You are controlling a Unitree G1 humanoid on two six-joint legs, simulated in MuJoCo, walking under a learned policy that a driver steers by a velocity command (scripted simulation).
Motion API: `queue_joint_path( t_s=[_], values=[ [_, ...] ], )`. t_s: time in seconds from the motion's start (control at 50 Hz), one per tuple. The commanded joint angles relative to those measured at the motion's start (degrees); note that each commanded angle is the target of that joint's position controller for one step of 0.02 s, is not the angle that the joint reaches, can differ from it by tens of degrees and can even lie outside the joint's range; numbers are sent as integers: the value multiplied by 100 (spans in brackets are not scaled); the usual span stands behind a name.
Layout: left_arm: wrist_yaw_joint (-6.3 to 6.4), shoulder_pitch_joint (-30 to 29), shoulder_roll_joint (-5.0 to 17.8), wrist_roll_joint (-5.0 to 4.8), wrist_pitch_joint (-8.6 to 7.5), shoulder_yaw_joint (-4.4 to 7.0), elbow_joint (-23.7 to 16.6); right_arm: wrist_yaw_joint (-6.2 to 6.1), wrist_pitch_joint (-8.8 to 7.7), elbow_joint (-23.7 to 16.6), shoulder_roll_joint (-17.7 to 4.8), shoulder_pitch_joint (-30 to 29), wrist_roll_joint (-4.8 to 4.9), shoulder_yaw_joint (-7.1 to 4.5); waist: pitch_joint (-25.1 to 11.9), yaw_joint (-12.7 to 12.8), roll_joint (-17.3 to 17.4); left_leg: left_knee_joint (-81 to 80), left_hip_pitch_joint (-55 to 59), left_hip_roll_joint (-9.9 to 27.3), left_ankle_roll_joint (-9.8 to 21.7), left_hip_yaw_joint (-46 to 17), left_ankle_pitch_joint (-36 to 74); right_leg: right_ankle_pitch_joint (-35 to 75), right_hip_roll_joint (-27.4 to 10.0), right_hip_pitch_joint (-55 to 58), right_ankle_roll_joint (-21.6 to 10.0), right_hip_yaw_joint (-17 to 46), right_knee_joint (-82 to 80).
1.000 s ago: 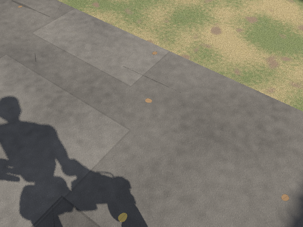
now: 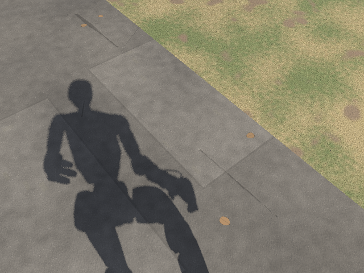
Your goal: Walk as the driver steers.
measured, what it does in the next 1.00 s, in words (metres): walks ahead: right foot, then left foot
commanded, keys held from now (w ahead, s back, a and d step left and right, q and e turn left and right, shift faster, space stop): w+q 0.14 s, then w+e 0.80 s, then e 0.06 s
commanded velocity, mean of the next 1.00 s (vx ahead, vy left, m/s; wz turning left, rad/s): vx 0.50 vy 0.00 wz -0.16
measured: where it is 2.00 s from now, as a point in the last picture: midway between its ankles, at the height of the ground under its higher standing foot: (203, 182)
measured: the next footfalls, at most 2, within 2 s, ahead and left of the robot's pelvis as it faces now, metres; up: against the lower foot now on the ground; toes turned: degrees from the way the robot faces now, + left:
right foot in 0.24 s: +0.33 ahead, -0.14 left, +0.00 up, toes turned +9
left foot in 0.72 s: +0.55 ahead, +0.09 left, +0.00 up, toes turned -9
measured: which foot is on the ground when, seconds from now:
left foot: down 0.00-0.26, up 0.28-0.70, down 0.72-1.00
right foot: up 0.00-0.22, down 0.24-0.72, up 0.74-1.00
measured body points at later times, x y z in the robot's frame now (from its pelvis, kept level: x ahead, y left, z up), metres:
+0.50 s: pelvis +0.28 -0.06 +0.00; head +0.31 -0.07 +0.45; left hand +0.30 +0.22 -0.11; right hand +0.48 -0.30 -0.09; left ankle +0.34 +0.11 -0.69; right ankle +0.29 -0.14 -0.74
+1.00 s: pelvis +0.53 -0.02 +0.00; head +0.56 -0.02 +0.45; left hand +0.77 +0.21 -0.09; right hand +0.51 -0.31 -0.11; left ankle +0.51 +0.10 -0.74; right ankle +0.61 -0.19 -0.68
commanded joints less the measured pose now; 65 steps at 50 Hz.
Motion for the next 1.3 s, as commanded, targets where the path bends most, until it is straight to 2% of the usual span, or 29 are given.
queue_joint_path(
  t_s=[0.02, 0.14, 0.2, 0.24, 0.26, 0.28, 0.3, 0.32, 0.36, 0.42, 0.52, 0.62, 0.7, 0.72, 0.74, 0.76, 0.78, 0.8, 0.84, 0.9, 1.02, 1.1, 1.16, 1.18, 1.2, 1.22, 1.24, 1.26, 1.3],
  values=[
    [20, -184, 307, 35, 15, 63, -370, -128, -81, -423, -1003, -184, 34, -266, -251, 114, 393, -829, -215, 1218, 932, -1069, 1560, 1028, 143, 133, 215, -190, -1120],
    [-107, -1028, 421, -108, -94, 78, -599, -192, 38, -228, -994, 323, 106, -277, -267, -225, 646, -355, 87, 1261, 572, -1539, 494, 1996, 533, 730, 130, -26, -2774],
    [-181, -666, 568, -96, -170, 135, -467, -207, 47, -139, -891, 336, 31, -250, -300, -73, 870, 47, 744, 1639, 466, -1707, 819, 1617, 402, 833, -189, -96, -2913],
    [-143, 164, 786, -21, -203, 260, -235, -170, 53, -163, -704, 267, -11, -177, -737, 351, 798, 1131, 790, 1275, 243, -1357, 2109, 1456, 443, 2014, -585, -269, -3123],
    [-134, 958, 1075, 50, -212, 321, -149, -172, 48, -245, -480, 476, -103, -67, -1596, 573, 158, 2674, 98, 909, 46, -996, 1298, 1561, -386, 3520, -1061, 784, -2915],
    [-186, 1515, 1534, 5, -133, 472, 124, -152, -24, -255, -196, 1265, 42, 22, -2116, 351, -1709, 4638, -1968, 55, -463, -312, -1480, 222, -1444, 5211, -2104, 3443, -3594],
    [-243, 1515, 1032, -208, -118, 337, 120, -148, -80, -232, -640, 987, 56, -18, -1772, 513, -1255, 5192, -2851, 319, -460, -583, -2199, -1283, -1521, 5202, -2071, 4347, -4162],
    [-233, 1150, 733, -217, -85, 244, 33, -136, -121, -376, -920, 171, 73, -96, -931, 636, -654, 5258, -3136, 599, -426, -521, -1688, -1271, -1295, 4512, -1814, 3620, -4229],
    [-208, 790, 636, -101, -4, 186, -48, -132, -241, -589, -776, -540, -91, -72, -281, 508, -57, 4655, -2986, 888, -449, -293, -1110, 93, -821, 3420, -1683, 2604, -4314],
    [-139, 828, 520, -112, 24, 139, -26, -100, -289, -615, -524, -436, -153, -44, -457, 266, -431, 3645, -2378, 1001, -606, -163, -908, 1255, -404, 3050, -1654, 1928, -4449],
    [32, 1078, 875, -199, 136, 265, 94, -64, -300, -776, -251, -1257, -111, 92, -285, 467, -395, 1772, -1752, 778, -888, 39, 211, 1434, -203, 2277, -1586, 1411, -4561],
    [90, 1483, 847, -250, 271, 279, 215, 0, -385, -909, -423, -1845, -11, 34, -252, 606, -423, 831, -1057, 535, -891, -120, 888, 954, -205, 2245, -1368, 1723, -4210],
    [97, 1305, 622, -215, 318, 237, 124, -67, -445, -705, -745, -970, -26, -160, -571, 9, -485, 274, 539, 773, -495, -155, 526, 904, 72, 2013, -986, 1828, -3167],
    [74, 1238, 286, -140, 290, 121, 11, -125, -446, -617, -1048, -152, -108, -252, -1217, -362, 64, 295, 1776, 1667, -136, -972, 107, 371, 407, 1414, -772, 1362, -1712],
    [82, 1903, -88, -232, 223, -1, -165, -122, -342, -464, -1527, 341, -156, -366, -1870, -149, 1682, -101, 3236, 2932, 733, -3191, -877, -1649, 1106, -217, -465, 523, -49],
    [99, 1941, 432, -332, 214, 86, -114, -76, -304, -379, -1192, 364, -61, -325, -1552, -174, 1656, -431, 3034, 3157, 908, -4122, -2220, -1764, 648, -1097, -381, 451, 914],
    [102, 1453, 760, -306, 243, 183, -110, -78, -307, -420, -795, 139, -34, -220, -852, -273, 1042, -527, 2439, 2850, 691, -3369, -2147, -1240, 442, -1271, -351, 485, 1249],
    [102, 1192, 748, -244, 278, 204, -132, -71, -300, -424, -631, -136, -67, -156, -490, -181, 710, -596, 1873, 2573, 525, -2562, -1387, -813, 286, -1130, -302, 357, 1247],
    [47, 981, 591, -197, 323, 221, -218, -61, -297, -346, -405, -451, -135, -78, -145, 32, 769, -841, 1106, 2188, 393, -1561, -263, -331, 27, -822, -251, 303, 931],
    [-25, 800, 293, -214, 395, 159, -372, -58, -360, -206, -502, -471, -99, -130, -92, 109, 761, -1157, 745, 2076, 453, -759, 552, 59, -91, -685, -167, 132, 578],
    [-200, 26, 125, -120, 338, 58, -685, -160, -255, 21, -901, -562, -69, -223, -22, 11, 519, -944, 538, 1846, 296, 724, 2799, 1648, 76, -38, -128, -358, -1422],
    [-361, -280, 329, -134, 378, 147, -913, -222, -137, 164, -1147, -381, 81, -284, -219, 17, 614, -388, 1011, 2019, 77, 966, 3245, 1543, 292, 443, -379, -552, -2149],
    [-341, 732, 766, -68, 399, 397, -731, -268, -46, 158, -1168, -378, 184, -298, -817, 624, 452, 1372, 891, 1838, -203, 1151, 3976, 1519, 767, 2042, -800, -723, -2839],
    [-213, 1205, 1089, -48, 418, 500, -657, -241, -69, 166, -958, -98, 42, -198, -1200, 822, -119, 2722, 18, 1486, -489, 1252, 2584, 3293, 357, 3313, -1073, -149, -3033],
    [-61, 1023, 1479, 52, 447, 438, -807, -107, -120, 57, -264, 607, -340, 54, -1911, 209, -1700, 4912, -2005, 744, -860, 1094, -3184, 6714, -1392, 5243, -2050, 1876, -2237],
    [-96, 1075, 1077, 84, 431, 283, -978, -12, -129, 327, -705, 907, -109, 82, -3395, 553, -1036, 5724, -1983, 700, -866, -148, -3440, 5628, -2143, 5402, -2758, 3024, -2751],
    [-150, 929, 696, 73, 434, 182, -859, 11, -48, 329, -1040, 254, 136, -45, -2704, 697, -361, 5598, -2112, 988, -854, -212, -2922, 4862, -1644, 4730, -2417, 2192, -3026],
    [-169, 562, 493, -16, 409, 103, -742, -30, 26, 179, -881, -147, 153, 3, -1903, 529, -190, 5073, -2307, 1173, -870, -86, -2552, 4084, -1289, 4032, -2073, 1590, -3204],
    [-159, 5, 310, 34, 380, 21, -608, -164, 243, 312, -751, -151, 49, 15, -1186, 152, -161, 4258, -1504, 1387, -985, -129, -2082, 3238, -957, 2454, -1744, 936, -3649]
  ],
)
